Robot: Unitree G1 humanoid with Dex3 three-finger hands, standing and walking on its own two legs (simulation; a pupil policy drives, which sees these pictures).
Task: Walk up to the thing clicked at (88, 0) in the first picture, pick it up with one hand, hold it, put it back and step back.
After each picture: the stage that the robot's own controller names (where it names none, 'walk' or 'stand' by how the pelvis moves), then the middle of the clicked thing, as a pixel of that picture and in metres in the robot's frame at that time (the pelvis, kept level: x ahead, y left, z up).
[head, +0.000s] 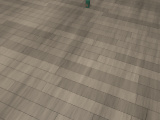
stand; (87, 3) +2.36 -0.15 -0.72
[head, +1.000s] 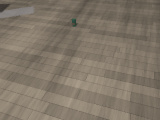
walk; (74, 22) +2.23 +0.22 -0.71
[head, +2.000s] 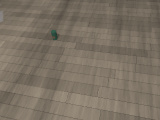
walk; (54, 35) +1.58 +0.42 -0.72
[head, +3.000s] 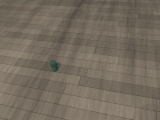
walk; (54, 65) +1.10 +0.34 -0.72
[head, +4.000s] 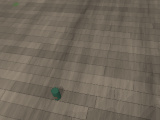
walk; (56, 93) +0.73 +0.29 -0.71
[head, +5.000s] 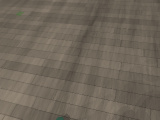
walk; out of the picture +0.48 +0.25 -0.71
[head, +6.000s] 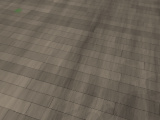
stand; out of the picture +0.40 +0.19 -0.72
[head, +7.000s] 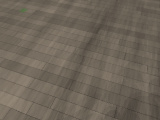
stand; out of the picture +0.40 +0.18 -0.72
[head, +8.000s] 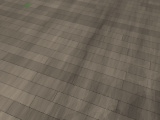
stand; out of the picture +0.43 +0.18 -0.72
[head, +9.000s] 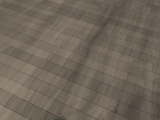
stand; out of the picture +0.43 +0.16 -0.72
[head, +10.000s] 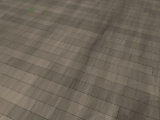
stand; out of the picture +0.42 +0.19 -0.73
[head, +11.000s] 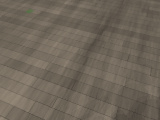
stand; out of the picture +0.42 +0.19 -0.73
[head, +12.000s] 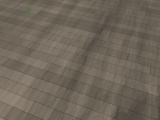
stand; out of the picture +0.41 +0.20 -0.73
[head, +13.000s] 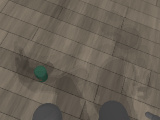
go down; (41, 74) +0.48 +0.19 -0.46
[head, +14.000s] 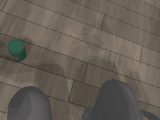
go down; (17, 51) +0.51 +0.23 -0.32
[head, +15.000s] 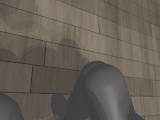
close in; out of the picture +0.49 +0.28 -0.24
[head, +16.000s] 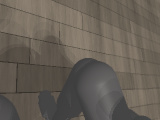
close; out of the picture +0.48 +0.30 -0.24
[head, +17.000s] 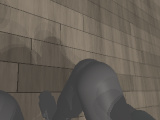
lift; out of the picture +0.45 +0.26 -0.24
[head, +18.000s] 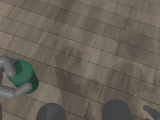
lift; (24, 78) +0.35 +0.19 -0.03
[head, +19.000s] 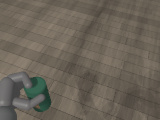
hold; (38, 95) +0.33 +0.15 -0.01
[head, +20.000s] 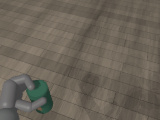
hold; (40, 97) +0.32 +0.15 -0.02
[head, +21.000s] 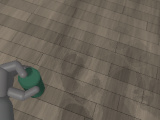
crouch; (32, 83) +0.37 +0.16 -0.07
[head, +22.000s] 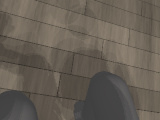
lower; out of the picture +0.50 +0.26 -0.11
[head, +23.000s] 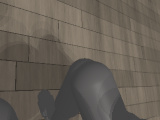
lower; out of the picture +0.45 +0.28 -0.24
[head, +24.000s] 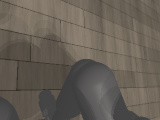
lower; out of the picture +0.44 +0.28 -0.24
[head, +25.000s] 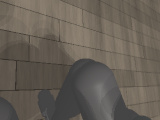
lower; out of the picture +0.45 +0.29 -0.24
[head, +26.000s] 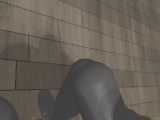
lower; out of the picture +0.45 +0.29 -0.24
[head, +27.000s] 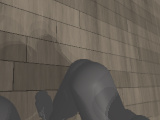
open; out of the picture +0.45 +0.27 -0.25
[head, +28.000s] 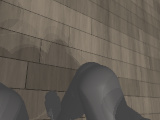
stand; out of the picture +0.45 +0.27 -0.25
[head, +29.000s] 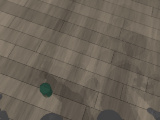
walk; (46, 90) +0.44 +0.18 -0.52
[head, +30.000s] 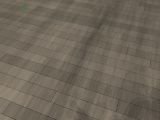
stand; out of the picture +0.39 +0.17 -0.67
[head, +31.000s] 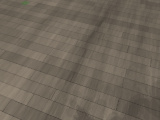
stand; out of the picture +0.39 +0.17 -0.67
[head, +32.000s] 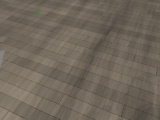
stand; out of the picture +0.41 +0.15 -0.72
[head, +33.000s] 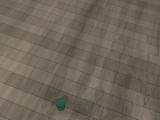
walk; (60, 104) +0.47 +0.10 -0.71
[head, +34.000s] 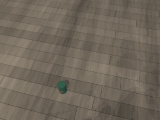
walk; (62, 87) +0.64 +0.17 -0.69
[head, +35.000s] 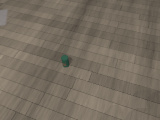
walk; (65, 61) +0.97 +0.20 -0.70
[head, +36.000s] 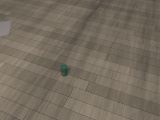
stand; (64, 70) +1.03 +0.17 -0.72
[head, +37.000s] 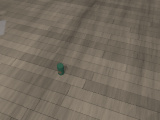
stand; (60, 69) +1.02 +0.20 -0.73
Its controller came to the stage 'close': yes
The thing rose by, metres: 0.71
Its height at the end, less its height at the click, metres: +0.00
